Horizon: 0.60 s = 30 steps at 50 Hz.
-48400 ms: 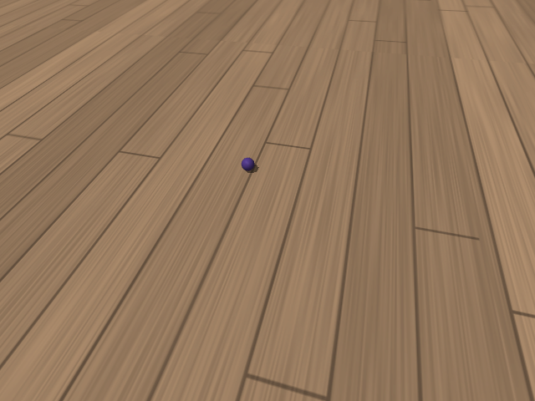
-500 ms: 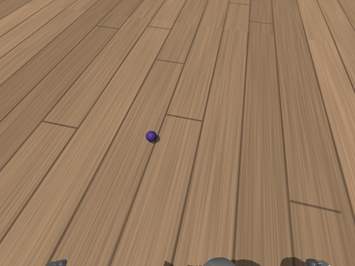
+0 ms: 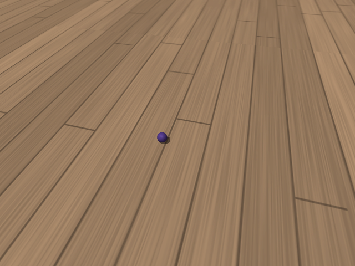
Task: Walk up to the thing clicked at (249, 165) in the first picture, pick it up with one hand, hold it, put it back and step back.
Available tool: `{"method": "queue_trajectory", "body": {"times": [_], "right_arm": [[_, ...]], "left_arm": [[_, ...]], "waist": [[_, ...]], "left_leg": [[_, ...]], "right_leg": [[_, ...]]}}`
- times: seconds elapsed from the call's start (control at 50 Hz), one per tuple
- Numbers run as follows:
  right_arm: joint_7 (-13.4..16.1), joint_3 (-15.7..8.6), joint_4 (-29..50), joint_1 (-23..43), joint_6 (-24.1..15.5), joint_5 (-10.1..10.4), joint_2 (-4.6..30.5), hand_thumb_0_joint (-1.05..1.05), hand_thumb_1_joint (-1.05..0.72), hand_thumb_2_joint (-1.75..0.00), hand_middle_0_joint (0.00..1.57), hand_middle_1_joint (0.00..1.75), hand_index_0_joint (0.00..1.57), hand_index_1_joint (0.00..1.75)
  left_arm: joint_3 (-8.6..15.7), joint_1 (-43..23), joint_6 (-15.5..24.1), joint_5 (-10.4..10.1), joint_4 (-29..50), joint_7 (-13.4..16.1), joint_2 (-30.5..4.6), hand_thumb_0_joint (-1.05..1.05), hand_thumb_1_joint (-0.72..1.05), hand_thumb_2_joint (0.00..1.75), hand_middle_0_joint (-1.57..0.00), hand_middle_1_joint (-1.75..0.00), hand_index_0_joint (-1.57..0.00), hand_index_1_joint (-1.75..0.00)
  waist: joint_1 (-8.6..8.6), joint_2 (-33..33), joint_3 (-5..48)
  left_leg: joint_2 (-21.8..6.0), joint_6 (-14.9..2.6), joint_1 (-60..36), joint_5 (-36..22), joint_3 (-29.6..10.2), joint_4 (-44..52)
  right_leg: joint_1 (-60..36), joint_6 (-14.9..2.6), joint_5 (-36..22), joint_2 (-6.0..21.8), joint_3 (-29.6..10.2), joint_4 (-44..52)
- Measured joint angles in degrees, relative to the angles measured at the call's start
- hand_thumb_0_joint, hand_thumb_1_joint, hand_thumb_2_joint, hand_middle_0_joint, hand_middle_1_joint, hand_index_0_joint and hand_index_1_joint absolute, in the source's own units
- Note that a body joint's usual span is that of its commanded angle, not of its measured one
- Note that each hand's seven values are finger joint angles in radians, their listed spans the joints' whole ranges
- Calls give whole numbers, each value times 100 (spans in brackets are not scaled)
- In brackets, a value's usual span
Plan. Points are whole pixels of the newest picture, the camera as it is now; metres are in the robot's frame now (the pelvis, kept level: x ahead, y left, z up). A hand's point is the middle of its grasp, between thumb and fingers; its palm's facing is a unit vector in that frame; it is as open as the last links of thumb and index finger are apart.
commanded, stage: step back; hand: left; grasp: from above
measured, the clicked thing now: (162, 137) +1.12 +0.18 -0.72
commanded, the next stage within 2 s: stand in 0.80 s
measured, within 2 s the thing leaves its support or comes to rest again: neither
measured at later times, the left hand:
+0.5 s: hand out of the picture +0.09 +0.26 -0.15, palm faces +0.04 -0.94 -0.34, open 7.4 cm
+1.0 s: hand out of the picture +0.15 +0.25 -0.13, palm faces -0.01 -0.94 -0.34, open 7.4 cm
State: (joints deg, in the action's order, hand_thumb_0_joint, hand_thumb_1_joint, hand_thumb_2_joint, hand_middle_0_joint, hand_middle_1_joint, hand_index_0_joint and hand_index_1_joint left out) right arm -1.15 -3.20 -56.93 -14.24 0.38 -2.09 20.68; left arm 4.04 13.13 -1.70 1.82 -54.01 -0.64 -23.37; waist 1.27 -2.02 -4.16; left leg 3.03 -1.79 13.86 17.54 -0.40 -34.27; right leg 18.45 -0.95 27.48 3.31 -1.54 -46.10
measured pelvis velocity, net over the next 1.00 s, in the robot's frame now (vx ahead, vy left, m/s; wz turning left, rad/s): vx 0.05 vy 0.00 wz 0.01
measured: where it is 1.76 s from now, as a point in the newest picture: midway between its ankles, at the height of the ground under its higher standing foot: outside the picture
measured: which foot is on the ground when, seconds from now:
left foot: down 0.00-1.00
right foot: down 0.00-1.00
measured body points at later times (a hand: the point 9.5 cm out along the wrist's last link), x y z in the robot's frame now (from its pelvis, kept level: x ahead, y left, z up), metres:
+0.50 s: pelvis +0.04 +0.00 +0.00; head +0.05 +0.01 +0.45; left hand +0.09 +0.31 -0.13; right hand +0.12 -0.31 -0.12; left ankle +0.06 +0.12 -0.72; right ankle +0.02 -0.13 -0.72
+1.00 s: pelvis +0.05 +0.00 +0.02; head +0.06 +0.00 +0.47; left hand +0.15 +0.30 -0.11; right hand +0.17 -0.29 -0.10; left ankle +0.06 +0.12 -0.72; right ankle +0.02 -0.13 -0.72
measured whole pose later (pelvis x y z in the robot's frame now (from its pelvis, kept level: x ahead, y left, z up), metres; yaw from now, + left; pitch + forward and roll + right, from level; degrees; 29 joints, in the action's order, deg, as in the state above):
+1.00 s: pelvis +0.05 +0.00 +0.02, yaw +0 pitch -3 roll +0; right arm -0.8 -0.7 -63.3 -1.1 -0.6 -0.2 19.0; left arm 0.1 3.7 1.0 0.4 -63.0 -0.3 -20.0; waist 0.2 0.0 -3.7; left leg -0.1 -0.1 8.2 10.2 0.9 -21.0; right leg 3.7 1.4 13.7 1.7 0.4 -20.0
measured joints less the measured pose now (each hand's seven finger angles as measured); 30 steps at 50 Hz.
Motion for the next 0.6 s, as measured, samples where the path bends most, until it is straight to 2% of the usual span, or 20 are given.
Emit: {"method": "queue_trajectory", "body": {"times": [0.06, 0.12, 0.16, 0.18, 0.2, 0.24, 0.28, 0.32, 0.38, 0.4, 0.44, 0.48, 0.52, 0.6], "right_arm": [[-4, 74, 16, -14, -111, -15, -102, 1, -90, -90, 21, 30, 21, 30], [-31, 87, 27, 38, -124, -28, -113, 1, -90, -90, 21, 30, 21, 30], [-35, 87, 42, 82, -78, -2, -81, 1, -90, -90, 21, 30, 21, 30], [-23, 82, 42, 106, -45, 17, -45, 1, -90, -90, 21, 30, 21, 30], [-4, 76, 32, 111, -10, 40, -17, 1, -90, -90, 21, 30, 21, 30], [38, 62, -18, 122, 39, 55, 6, 1, -90, -90, 21, 30, 21, 30], [46, 50, -44, 131, 10, 77, 70, 1, -90, -90, 21, 30, 21, 30], [45, 36, -63, 149, -37, 82, 136, 1, -90, -90, 21, 30, 21, 30], [20, 11, -94, 181, -85, 73, 180, 0, -90, -90, 21, 30, 21, 30], [15, 2, -109, 196, -98, 69, 186, 0, -90, -90, 21, 30, 21, 30], [37, -17, -164, 275, -126, 49, 152, 0, -90, -90, 21, 30, 21, 30], [61, 12, -201, 369, -148, 46, 65, 0, -90, -90, 21, 30, 21, 30], [50, 73, -229, 459, -155, 61, -15, 0, -90, -90, 21, 30, 21, 30], [55, 181, -304, 701, -129, 109, -164, 0, -90, -90, 21, 30, 21, 30]], "left_arm": [[1, -30, 21, -53, -110, -53, -34, 1, 90, 90, -21, -30, -20, -30], [19, -27, 96, -52, -182, -98, -15, 1, 90, 90, -21, -30, -20, -30], [33, -34, 156, -30, -235, -89, 19, 1, 90, 90, -21, -30, -20, -30], [37, -61, 188, -7, -264, -70, 68, 1, 90, 90, -21, -30, -20, -30], [32, -70, 224, 26, -273, -53, 120, 1, 90, 90, -21, -30, -20, -30], [10, -69, 278, 59, -261, -53, 189, 1, 90, 90, -21, -30, -20, -30], [-17, -86, 324, 45, -243, -43, 277, 1, 90, 90, -21, -30, -20, -30], [-52, -89, 366, 37, -240, -41, 338, 1, 90, 90, -21, -30, -20, -30], [-97, -132, 345, 21, -274, -57, 336, 1, 90, 90, -21, -30, -20, -30], [-113, -155, 320, 9, -284, -58, 321, 1, 90, 90, -21, -30, -20, -30], [-144, -209, 259, -22, -298, -48, 268, 1, 90, 90, -21, -30, -20, -30], [-163, -258, 192, -99, -358, -27, 225, 1, 90, 90, -21, -30, -20, -30], [-182, -321, 155, -131, -438, -8, 192, 1, 90, 90, -21, -30, -20, -30], [-212, -451, 228, -140, -567, 19, 167, 1, 90, 90, -21, -30, -20, -30]], "waist": [[-90, -17, 69], [-151, 43, 128], [-147, 120, 156], [-148, 228, 131], [-143, 323, 148], [-75, 339, 208], [-13, 351, 176], [30, 368, 145], [50, 335, 105], [39, 319, 89], [27, 208, 14], [36, 78, -7], [17, 53, 9], [5, 74, 31]], "left_leg": [[-83, -1, -83, -121, -20, 215], [-200, 75, -95, -150, -34, 269], [-300, 160, -39, -60, -43, 120], [-391, 197, -5, 25, -100, -28], [-420, 178, 73, 280, -220, -238], [-273, 151, 321, 798, -384, -827], [-177, 138, 508, 868, -408, -1217], [-197, 148, 592, 827, -358, -1171], [-306, 179, 495, 638, -181, -575], [-330, 181, 396, 430, -119, -260], [-266, 166, 224, -396, -31, 166], [-204, 128, 194, -365, 63, 149], [-241, 103, 186, -236, 69, 111], [-350, 131, 89, -192, 59, 213]], "right_leg": [[106, -44, -36, -115, -25, -201], [-80, -29, -137, -144, 103, 384], [-364, -31, -609, -220, 180, 1099], [-459, -15, -1031, -307, 244, 1278], [-492, -2, -1150, -376, 310, 1320], [-486, -51, -1075, -370, 345, 1295], [-580, -58, -1066, -317, 370, 1391], [-656, -9, -1089, -270, 387, 1492], [-692, 66, -1010, -188, 429, 1468], [-685, 95, -948, -158, 452, 1402], [-640, 167, -778, -51, 425, 1165], [-613, 152, -676, 6, 318, 1069], [-679, 84, -708, -81, 246, 1193], [-908, 225, -881, -190, 247, 1622]]}}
